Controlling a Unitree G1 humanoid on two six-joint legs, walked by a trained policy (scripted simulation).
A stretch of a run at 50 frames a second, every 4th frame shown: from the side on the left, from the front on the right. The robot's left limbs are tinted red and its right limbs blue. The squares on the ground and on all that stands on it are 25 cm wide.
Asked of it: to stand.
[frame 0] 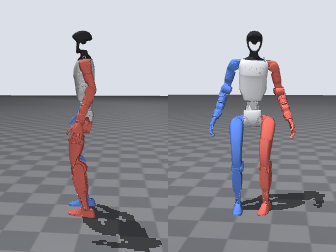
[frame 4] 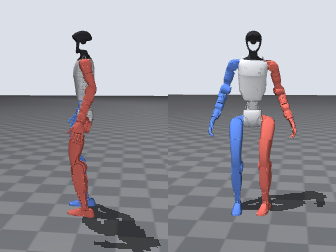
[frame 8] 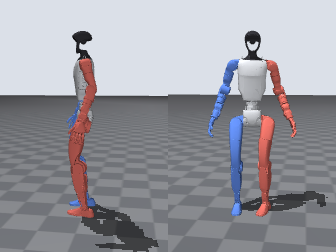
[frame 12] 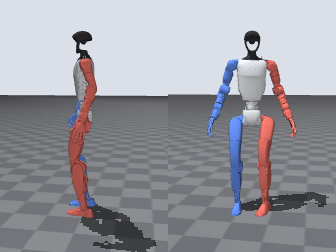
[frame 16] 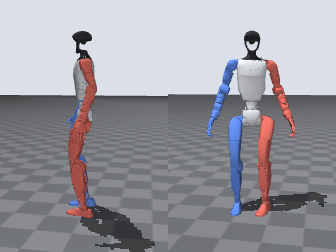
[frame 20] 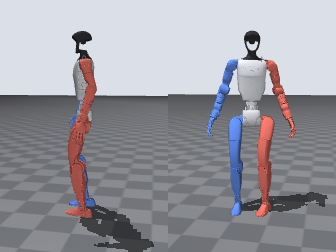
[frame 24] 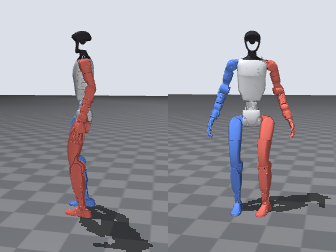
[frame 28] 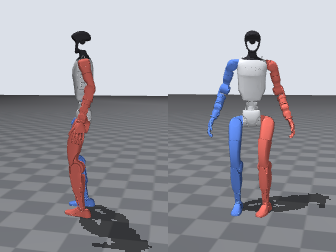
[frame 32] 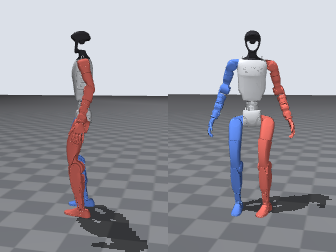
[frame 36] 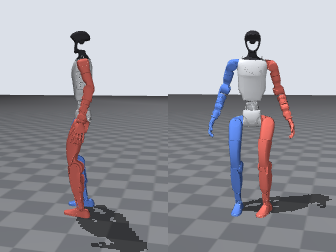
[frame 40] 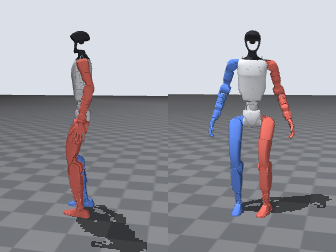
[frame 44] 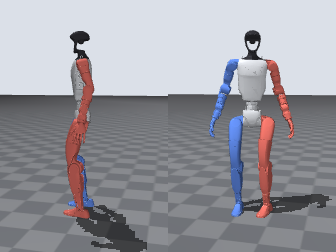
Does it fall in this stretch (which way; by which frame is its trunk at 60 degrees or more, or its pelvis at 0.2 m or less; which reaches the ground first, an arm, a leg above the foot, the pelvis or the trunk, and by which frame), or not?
no
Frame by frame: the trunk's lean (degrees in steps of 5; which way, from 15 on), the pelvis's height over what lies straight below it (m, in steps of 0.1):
0: 5, 0.8
4: 5, 0.8
8: 0, 0.8
12: 0, 0.8
16: 0, 0.8
20: 0, 0.8
24: 0, 0.8
28: 0, 0.8
32: 0, 0.8
36: 0, 0.8
40: 0, 0.8
44: 0, 0.8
